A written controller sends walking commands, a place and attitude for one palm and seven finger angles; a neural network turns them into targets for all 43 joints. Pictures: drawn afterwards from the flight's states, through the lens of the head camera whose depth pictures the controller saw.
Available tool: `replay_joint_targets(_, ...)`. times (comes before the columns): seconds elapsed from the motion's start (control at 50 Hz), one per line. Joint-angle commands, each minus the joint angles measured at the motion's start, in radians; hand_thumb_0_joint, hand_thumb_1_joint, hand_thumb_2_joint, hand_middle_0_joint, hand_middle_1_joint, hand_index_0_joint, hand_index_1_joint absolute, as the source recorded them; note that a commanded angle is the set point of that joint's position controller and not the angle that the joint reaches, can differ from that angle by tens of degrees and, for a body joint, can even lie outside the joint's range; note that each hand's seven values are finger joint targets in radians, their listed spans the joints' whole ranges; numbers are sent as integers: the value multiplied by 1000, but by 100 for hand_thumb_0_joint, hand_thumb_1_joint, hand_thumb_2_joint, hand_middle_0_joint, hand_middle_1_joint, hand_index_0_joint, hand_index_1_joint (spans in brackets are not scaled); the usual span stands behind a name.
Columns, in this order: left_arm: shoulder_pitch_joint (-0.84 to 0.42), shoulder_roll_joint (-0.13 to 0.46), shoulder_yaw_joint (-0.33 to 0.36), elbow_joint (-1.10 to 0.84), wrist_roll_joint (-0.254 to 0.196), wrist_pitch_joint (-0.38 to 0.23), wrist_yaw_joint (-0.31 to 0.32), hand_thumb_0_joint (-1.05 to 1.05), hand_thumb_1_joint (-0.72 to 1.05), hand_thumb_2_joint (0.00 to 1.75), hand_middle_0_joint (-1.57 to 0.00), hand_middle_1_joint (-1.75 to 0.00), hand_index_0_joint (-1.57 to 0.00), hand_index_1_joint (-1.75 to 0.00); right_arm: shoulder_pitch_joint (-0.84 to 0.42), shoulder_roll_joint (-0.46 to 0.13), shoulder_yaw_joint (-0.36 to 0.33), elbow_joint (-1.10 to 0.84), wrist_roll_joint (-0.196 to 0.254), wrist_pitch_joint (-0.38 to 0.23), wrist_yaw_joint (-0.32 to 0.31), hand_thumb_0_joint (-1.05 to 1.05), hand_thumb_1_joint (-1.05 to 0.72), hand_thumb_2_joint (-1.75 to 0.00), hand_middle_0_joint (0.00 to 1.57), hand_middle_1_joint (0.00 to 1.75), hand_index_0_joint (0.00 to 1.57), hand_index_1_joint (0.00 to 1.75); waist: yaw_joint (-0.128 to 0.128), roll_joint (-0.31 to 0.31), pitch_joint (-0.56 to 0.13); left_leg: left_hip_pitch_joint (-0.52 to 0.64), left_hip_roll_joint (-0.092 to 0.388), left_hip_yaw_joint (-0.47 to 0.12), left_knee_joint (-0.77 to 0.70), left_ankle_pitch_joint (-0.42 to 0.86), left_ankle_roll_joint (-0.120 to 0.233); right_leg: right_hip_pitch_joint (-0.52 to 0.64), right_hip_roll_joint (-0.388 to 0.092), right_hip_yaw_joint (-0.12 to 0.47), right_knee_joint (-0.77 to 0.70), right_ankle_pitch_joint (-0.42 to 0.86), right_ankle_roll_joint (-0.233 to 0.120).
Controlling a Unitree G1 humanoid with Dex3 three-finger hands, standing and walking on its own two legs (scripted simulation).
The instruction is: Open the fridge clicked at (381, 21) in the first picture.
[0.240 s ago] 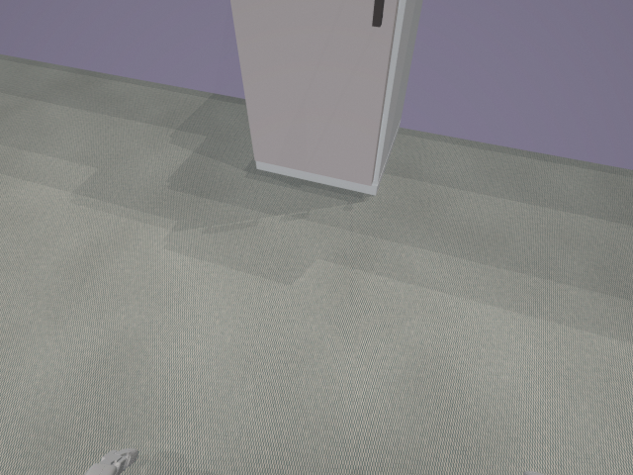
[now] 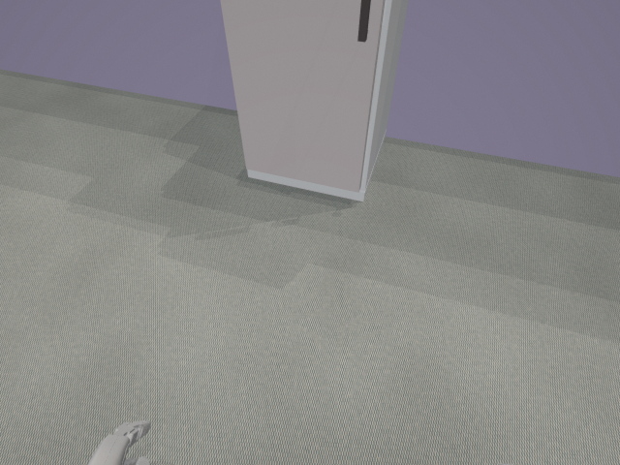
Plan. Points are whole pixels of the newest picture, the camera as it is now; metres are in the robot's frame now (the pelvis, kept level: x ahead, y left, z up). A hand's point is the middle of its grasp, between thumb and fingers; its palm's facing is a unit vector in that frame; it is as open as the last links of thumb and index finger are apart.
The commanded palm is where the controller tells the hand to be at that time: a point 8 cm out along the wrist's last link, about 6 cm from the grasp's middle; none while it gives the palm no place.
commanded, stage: stand and wait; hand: right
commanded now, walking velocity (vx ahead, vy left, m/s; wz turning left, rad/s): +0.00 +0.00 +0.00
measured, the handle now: out of the picture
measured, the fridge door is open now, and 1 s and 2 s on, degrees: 0 0 0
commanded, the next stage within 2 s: look at it before walking up in 0.72 s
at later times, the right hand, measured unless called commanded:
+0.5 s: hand out of the picture +0.04 -0.24 -0.15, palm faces -0.03 +0.94 -0.33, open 7.4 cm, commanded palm none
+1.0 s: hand out of the picture +0.04 -0.22 -0.15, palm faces -0.04 +0.94 -0.33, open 7.4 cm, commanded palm none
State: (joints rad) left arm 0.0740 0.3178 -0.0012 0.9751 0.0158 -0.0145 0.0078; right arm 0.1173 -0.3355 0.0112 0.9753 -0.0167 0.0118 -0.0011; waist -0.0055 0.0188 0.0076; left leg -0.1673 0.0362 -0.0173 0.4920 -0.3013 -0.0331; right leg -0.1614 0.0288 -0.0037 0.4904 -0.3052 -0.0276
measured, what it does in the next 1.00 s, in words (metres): stands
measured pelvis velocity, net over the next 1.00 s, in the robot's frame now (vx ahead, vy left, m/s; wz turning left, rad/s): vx -0.03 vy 0.02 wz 0.00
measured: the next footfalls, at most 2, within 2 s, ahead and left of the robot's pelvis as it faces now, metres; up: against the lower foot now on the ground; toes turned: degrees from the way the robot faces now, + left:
none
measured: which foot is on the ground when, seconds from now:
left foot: down 0.00-1.00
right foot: down 0.00-1.00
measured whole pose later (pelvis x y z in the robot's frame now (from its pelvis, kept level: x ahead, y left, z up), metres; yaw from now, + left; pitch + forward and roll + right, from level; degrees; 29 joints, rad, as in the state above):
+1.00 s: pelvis -0.03 +0.02 +0.01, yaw +0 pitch -2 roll +0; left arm 0.13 0.34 0.00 1.11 0.01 -0.01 0.00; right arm 0.14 -0.34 0.01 1.09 -0.02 0.00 0.01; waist 0.00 0.01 0.03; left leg -0.16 0.01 0.00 0.40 -0.20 0.00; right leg -0.16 0.00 0.01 0.39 -0.20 0.01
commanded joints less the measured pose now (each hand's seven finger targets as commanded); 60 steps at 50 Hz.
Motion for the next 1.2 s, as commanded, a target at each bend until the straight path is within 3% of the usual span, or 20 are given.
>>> replay_joint_targets(0.0,-40,220,56,-54,0,-23,11,0,90,90,-20,-30,-20,-30,-34,-204,-51,-60,4,-27,-15,0,-90,-90,20,30,20,30,5,-30,-73,21,74,-44,-52,308,60,33,-136,89,-91,380,-21)
replay_joint_targets(0.08,-40,220,54,-38,-2,-23,11,0,90,90,-20,-30,-20,-30,-28,-205,-52,-44,5,-28,-15,0,-90,-90,20,30,20,30,4,-28,-85,36,79,-49,-70,309,61,42,-138,89,-98,366,-19)
replay_joint_targets(0.52,1,230,40,58,-7,-19,3,0,90,90,-20,-30,-20,-30,-23,-213,-44,36,5,-30,-8,0,-90,-90,20,30,20,30,3,-21,-9,-1,78,-89,-167,79,61,-18,-138,120,-188,117,-9)
replay_joint_targets(0.82,12,227,39,76,-7,-20,1,0,90,90,-20,-30,-20,-30,-27,-210,-44,43,5,-35,-8,0,-90,-90,20,30,20,30,5,-11,-16,-9,80,-96,-175,99,62,-7,-140,116,-183,149,-3)
replay_joint_targets(1.18,-3,226,37,75,-9,-21,4,0,90,90,-20,-30,-20,-30,-21,-214,-44,50,5,-40,-9,0,-90,-90,20,30,20,30,4,-14,-42,22,86,-88,-171,216,63,30,-147,103,-173,232,2)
